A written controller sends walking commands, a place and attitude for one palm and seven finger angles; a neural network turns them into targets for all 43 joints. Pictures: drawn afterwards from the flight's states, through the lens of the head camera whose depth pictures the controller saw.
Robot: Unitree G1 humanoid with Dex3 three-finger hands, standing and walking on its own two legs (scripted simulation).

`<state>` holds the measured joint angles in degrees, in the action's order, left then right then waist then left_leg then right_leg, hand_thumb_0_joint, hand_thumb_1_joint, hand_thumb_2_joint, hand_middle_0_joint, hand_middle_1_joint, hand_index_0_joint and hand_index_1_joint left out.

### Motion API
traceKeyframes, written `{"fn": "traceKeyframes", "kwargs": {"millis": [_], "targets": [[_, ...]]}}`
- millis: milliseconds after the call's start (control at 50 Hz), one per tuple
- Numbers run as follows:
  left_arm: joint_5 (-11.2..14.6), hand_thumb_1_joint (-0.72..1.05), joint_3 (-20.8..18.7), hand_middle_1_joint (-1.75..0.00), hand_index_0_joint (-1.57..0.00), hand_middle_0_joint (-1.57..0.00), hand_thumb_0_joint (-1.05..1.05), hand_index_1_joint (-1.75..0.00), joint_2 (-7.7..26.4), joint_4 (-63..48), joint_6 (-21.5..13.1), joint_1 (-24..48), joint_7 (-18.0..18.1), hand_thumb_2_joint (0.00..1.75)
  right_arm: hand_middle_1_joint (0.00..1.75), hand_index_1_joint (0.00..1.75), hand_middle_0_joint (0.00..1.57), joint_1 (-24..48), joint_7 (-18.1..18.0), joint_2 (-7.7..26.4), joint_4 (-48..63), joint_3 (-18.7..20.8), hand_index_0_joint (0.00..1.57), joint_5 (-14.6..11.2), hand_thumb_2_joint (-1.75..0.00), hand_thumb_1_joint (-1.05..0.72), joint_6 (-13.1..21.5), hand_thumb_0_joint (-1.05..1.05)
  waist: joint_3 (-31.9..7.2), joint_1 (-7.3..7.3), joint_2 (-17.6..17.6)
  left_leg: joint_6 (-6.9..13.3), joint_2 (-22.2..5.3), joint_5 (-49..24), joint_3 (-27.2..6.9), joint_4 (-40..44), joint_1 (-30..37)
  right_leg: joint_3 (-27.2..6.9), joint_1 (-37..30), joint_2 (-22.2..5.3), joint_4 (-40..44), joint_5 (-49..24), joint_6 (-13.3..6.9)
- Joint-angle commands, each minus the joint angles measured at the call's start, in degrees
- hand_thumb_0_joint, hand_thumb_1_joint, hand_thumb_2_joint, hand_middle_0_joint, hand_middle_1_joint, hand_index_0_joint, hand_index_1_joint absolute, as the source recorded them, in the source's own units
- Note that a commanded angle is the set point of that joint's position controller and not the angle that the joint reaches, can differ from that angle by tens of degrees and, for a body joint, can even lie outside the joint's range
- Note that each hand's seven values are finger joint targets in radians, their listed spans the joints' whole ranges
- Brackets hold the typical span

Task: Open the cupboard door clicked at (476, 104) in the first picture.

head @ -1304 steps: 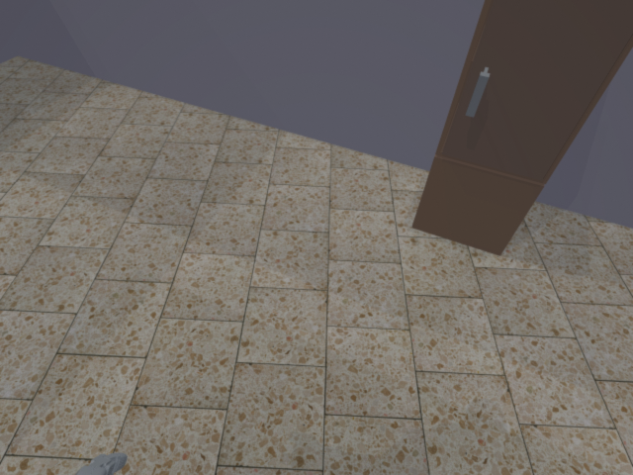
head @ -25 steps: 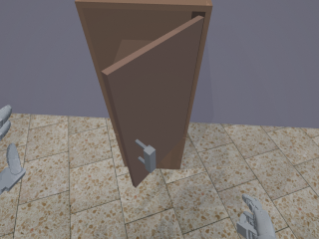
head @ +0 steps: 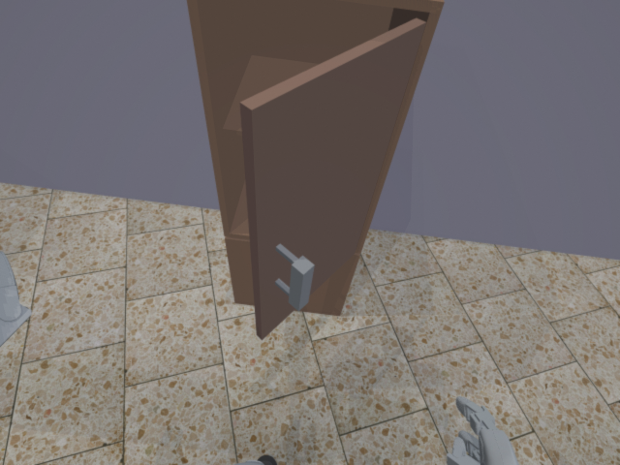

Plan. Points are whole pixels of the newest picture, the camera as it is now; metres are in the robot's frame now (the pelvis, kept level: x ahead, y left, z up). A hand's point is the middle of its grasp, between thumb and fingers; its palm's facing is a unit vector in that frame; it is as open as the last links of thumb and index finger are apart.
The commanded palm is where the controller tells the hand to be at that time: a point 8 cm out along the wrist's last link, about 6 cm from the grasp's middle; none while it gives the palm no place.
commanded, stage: step back with the hand held close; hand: left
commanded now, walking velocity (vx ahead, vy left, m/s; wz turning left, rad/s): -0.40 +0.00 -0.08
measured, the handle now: (290, 276) +0.42 +0.05 -0.09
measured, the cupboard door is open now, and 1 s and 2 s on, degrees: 53 53 53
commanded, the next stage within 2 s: stop stepping back and stand still in 0.38 s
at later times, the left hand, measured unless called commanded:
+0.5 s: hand out of the picture +0.11 +0.20 +0.17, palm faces +0.30 -0.81 -0.50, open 7.4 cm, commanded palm +0.04 +0.25 +0.18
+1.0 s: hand out of the picture -0.02 +0.21 +0.16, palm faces +0.42 -0.79 -0.45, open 7.4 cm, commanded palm -0.08 +0.25 +0.18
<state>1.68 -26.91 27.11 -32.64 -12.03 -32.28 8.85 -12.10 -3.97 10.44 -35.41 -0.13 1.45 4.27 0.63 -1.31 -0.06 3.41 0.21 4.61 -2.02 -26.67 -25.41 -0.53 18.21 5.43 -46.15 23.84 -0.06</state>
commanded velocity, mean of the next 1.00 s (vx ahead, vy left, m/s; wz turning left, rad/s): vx -0.06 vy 0.03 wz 0.00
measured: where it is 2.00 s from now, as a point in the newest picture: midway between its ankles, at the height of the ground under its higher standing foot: outside the picture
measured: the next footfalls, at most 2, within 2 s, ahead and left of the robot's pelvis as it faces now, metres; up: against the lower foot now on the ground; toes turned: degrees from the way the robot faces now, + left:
right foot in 0.18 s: -0.16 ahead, -0.14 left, +0.00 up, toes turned -4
left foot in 0.42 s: -0.02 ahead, +0.05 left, +0.00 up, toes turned -3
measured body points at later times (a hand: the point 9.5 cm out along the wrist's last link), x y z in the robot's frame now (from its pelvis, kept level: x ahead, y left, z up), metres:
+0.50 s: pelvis -0.13 -0.04 +0.00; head -0.10 -0.03 +0.45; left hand +0.08 +0.24 +0.19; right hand +0.03 -0.31 -0.08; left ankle -0.06 +0.05 -0.74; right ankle -0.19 -0.12 -0.72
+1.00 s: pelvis -0.22 -0.05 +0.00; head -0.23 -0.05 +0.45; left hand -0.05 +0.25 +0.18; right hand -0.10 -0.31 -0.10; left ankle -0.24 +0.08 -0.74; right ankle -0.20 -0.14 -0.74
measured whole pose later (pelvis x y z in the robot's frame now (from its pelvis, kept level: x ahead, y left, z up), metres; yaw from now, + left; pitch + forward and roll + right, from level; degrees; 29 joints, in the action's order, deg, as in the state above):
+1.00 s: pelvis -0.22 -0.05 +0.00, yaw +0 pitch -1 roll +1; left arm 1.1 -22.5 21.6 -25.1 -11.6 -31.8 9.3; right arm -16.2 -4.7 13.5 -38.7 1.1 0.2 6.5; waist -1.0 -1.3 -1.1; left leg -0.7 -1.4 16.5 3.1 -28.0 -10.5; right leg 4.0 15.8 -0.4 -30.8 14.5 -2.3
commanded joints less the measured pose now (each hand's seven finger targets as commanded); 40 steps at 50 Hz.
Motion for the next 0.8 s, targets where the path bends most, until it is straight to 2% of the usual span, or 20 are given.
{"fn": "traceKeyframes", "kwargs": {"millis": [0,60,120,180,200,240,260,300,340,380,400,440,460,520,580,600,620,640,700,780], "targets": [[1.73,0.90,-3.94,-0.30,-0.20,-0.20,0.00,-0.30,6.26,-12.91,-2.90,-2.24,1.05,0.90,0.30,0.30,0.20,6.09,0.61,8.98,6.57,3.05,0.20,0.64,-0.90,-0.90,4.63,0.00,-11.88,1.86,12.88,3.69,-12.89,-1.40,-12.56,13.70,14.43,-0.04,-1.26,-0.84,7.98,5.04,-0.71],[2.21,0.90,-3.73,-0.30,-0.20,-0.20,0.00,-0.30,8.27,-13.95,-2.72,-0.25,0.29,0.90,0.30,0.30,0.20,5.07,1.38,9.37,4.60,3.20,0.20,0.96,-0.90,-0.90,4.26,0.00,-18.55,1.86,12.04,2.51,-13.33,-29.99,-9.80,7.09,29.16,-0.30,0.45,-1.06,17.13,-0.16,-0.36],[2.62,0.90,-5.15,-0.30,-0.20,-0.20,0.00,-0.30,9.93,-15.10,-2.79,0.51,-0.51,0.90,0.30,0.30,0.20,5.91,2.07,9.35,5.50,3.30,0.20,0.65,-0.90,-0.90,3.42,0.00,-22.33,1.89,12.65,2.24,-12.54,-38.54,-6.66,4.30,35.23,0.12,0.17,-0.79,18.74,-3.15,0.38],[3.71,0.90,-9.21,-0.30,-0.20,-0.20,0.00,-0.30,12.53,-15.37,-2.71,-1.48,-1.20,0.90,0.30,0.30,0.20,9.20,2.51,9.54,8.41,3.41,0.20,0.11,-0.90,-0.90,1.88,0.00,-20.31,2.98,9.21,0.94,-11.32,-20.76,-3.47,5.23,23.08,0.60,-6.21,-2.14,22.99,-7.30,-0.25],[3.90,0.90,-10.87,-0.30,-0.20,-0.20,0.00,-0.30,13.68,-15.79,-2.87,-3.01,-1.17,0.90,0.30,0.30,0.20,9.29,2.56,8.75,9.47,3.39,0.20,-0.37,-0.90,-0.90,0.75,0.00,-20.55,2.89,3.43,-0.61,-8.11,-15.28,-0.97,0.90,19.77,-2.00,-7.75,-5.67,27.02,-19.26,-0.56],[3.96,0.90,-12.16,-0.30,-0.20,-0.20,0.00,-0.30,14.44,-10.67,-3.13,-5.12,-1.03,0.90,0.30,0.30,0.20,11.62,1.79,8.12,11.56,2.88,0.20,-3.42,-0.90,-0.90,-0.48,0.00,-11.98,3.32,-16.72,-4.45,2.54,15.35,5.22,-19.38,5.69,-10.89,-3.58,-19.46,31.34,-48.91,2.10],[3.27,0.90,-12.26,-0.30,-0.20,-0.20,0.00,-0.30,14.31,-8.50,-2.78,-6.52,-0.72,0.90,0.30,0.30,0.20,12.09,1.27,8.17,11.30,2.78,0.20,-3.33,-0.90,-0.90,-0.36,0.00,-9.45,3.19,-13.45,-4.13,2.62,19.73,1.71,-27.12,0.11,-9.06,-2.89,-20.76,27.40,-55.13,0.43],[2.83,0.90,-10.81,-0.30,-0.20,-0.20,0.00,-0.30,12.26,-7.03,-1.23,-6.81,-1.01,0.90,0.30,0.30,0.20,13.31,0.24,6.11,11.63,0.83,0.20,-1.97,-0.90,-0.90,-1.01,0.00,-9.46,2.22,-5.00,-4.24,1.13,19.34,3.26,-19.37,-3.54,-6.88,-9.80,-19.24,21.86,-66.23,-2.53],[1.81,0.90,-6.05,-0.30,-0.20,-0.20,0.00,-0.30,9.87,-8.45,-1.60,-0.57,-0.48,0.90,0.30,0.30,0.20,11.93,-1.34,7.21,10.06,-0.03,0.20,-1.45,-0.90,-0.90,-1.68,0.00,-6.77,0.53,0.07,-4.29,1.47,8.47,5.74,-7.07,2.59,-4.04,-11.25,-14.15,19.11,-70.62,-0.42],[1.91,0.90,-3.63,-0.30,-0.20,-0.20,0.00,-0.30,10.01,-7.99,-1.37,4.74,-0.17,0.90,0.30,0.30,0.20,9.05,-2.24,9.61,9.07,1.40,0.20,-2.21,-0.90,-0.90,-1.95,0.00,-8.29,0.29,-0.82,-2.17,-2.68,-17.61,3.08,0.66,13.55,-1.13,-8.19,-8.68,17.82,-60.38,5.14],[1.84,0.90,-2.21,-0.30,-0.20,-0.20,0.00,-0.30,10.05,-8.50,-1.14,5.90,-0.35,0.90,0.30,0.30,0.20,8.63,-2.09,10.31,9.12,2.03,0.20,-3.21,-0.90,-0.90,-1.58,0.00,-8.77,0.99,0.64,-0.90,-6.94,-29.70,-0.07,3.88,20.07,-0.38,-4.78,-6.92,16.38,-44.33,5.91],[1.84,0.90,-2.71,-0.30,-0.20,-0.20,0.00,-0.30,9.00,-3.72,-1.10,2.33,-0.56,0.90,0.30,0.30,0.20,7.13,-0.86,11.07,9.38,3.71,0.20,-2.17,-0.90,-0.90,-0.33,0.00,-11.32,2.31,8.94,3.72,-16.01,-38.72,-9.36,7.11,23.94,-2.78,1.11,-2.79,5.92,-0.60,2.82],[1.85,0.90,-2.52,-0.30,-0.20,-0.20,0.00,-0.30,8.10,-5.05,-0.67,0.62,-0.69,0.90,0.30,0.30,0.20,6.82,-0.33,10.16,9.53,3.87,0.20,-0.93,-0.90,-0.90,0.43,0.00,-12.39,2.33,11.78,5.07,-17.59,-32.33,-11.85,9.46,19.16,-3.06,-0.63,-2.00,-0.08,7.00,1.10],[1.90,0.90,-4.72,-0.30,-0.20,-0.20,0.00,-0.30,8.81,-10.60,0.02,-5.09,0.17,0.90,0.30,0.30,0.20,5.61,0.46,9.65,9.90,3.88,0.20,-1.43,-0.90,-0.90,2.26,0.00,-13.40,2.17,9.72,5.38,-13.94,-1.59,-9.43,11.05,11.74,-1.47,-5.61,-3.50,4.31,3.54,0.67],[1.69,0.90,-7.39,-0.30,-0.20,-0.20,0.00,-0.30,10.29,-13.61,-0.06,-7.16,1.03,0.90,0.30,0.30,0.20,7.60,-0.31,9.78,12.09,3.39,0.20,-1.71,-0.90,-0.90,2.26,0.00,-6.49,1.30,10.79,0.09,-6.62,28.75,-2.97,11.72,-8.59,2.42,-17.95,-3.84,18.62,0.93,-1.11],[1.20,0.90,-9.96,-0.30,-0.20,-0.20,0.00,-0.30,13.44,-14.01,-0.50,-6.17,1.25,0.90,0.30,0.30,0.20,7.48,-0.58,9.43,12.51,3.73,0.20,-1.38,-0.90,-0.90,1.88,0.00,-5.54,0.78,2.27,-2.83,-1.61,27.21,0.88,0.16,-6.35,-5.46,-10.84,-9.56,28.38,9.99,-3.05],[1.45,0.90,-8.37,-0.30,-0.20,-0.20,0.00,-0.30,11.68,-13.10,-0.95,-4.65,1.54,0.90,0.30,0.30,0.20,6.44,-0.65,8.51,11.68,3.94,0.20,-1.46,-0.90,-0.90,1.88,0.00,-4.04,0.42,-7.56,-5.24,2.05,19.84,2.30,-19.13,0.61,-22.10,4.70,-21.04,38.99,22.28,-7.92],[1.19,0.90,-8.09,-0.30,-0.20,-0.20,0.00,-0.30,11.34,-12.52,-0.73,-1.07,2.06,0.90,0.30,0.30,0.20,5.40,-0.88,8.37,9.98,3.98,0.20,-1.31,-0.90,-0.90,2.13,0.00,-2.10,1.13,-10.94,-5.37,1.13,18.36,-0.04,-31.54,-0.34,-28.53,11.55,-26.27,41.61,24.73,-9.87],[0.59,0.90,-4.53,-0.30,-0.20,-0.20,0.00,-0.30,7.90,-6.00,-1.60,5.22,1.86,0.90,0.30,0.30,0.20,3.47,-1.44,8.33,7.09,3.16,0.20,-0.94,-0.90,-0.90,3.02,0.00,-2.14,-1.09,-3.14,-4.40,-2.28,13.84,0.57,-28.09,-0.32,-14.29,6.53,-20.44,35.87,11.44,-6.21],[-0.67,0.90,-1.68,-0.30,-0.20,-0.20,0.00,-0.30,5.91,0.71,-2.38,6.22,1.69,0.90,0.30,0.30,0.20,3.45,-2.11,8.53,5.75,3.04,0.20,-0.87,-0.90,-0.90,5.22,0.00,-0.51,0.97,-5.78,-1.72,-1.04,17.41,5.38,-10.66,4.18,-13.58,0.73,-19.93,34.37,10.37,-6.29]]}}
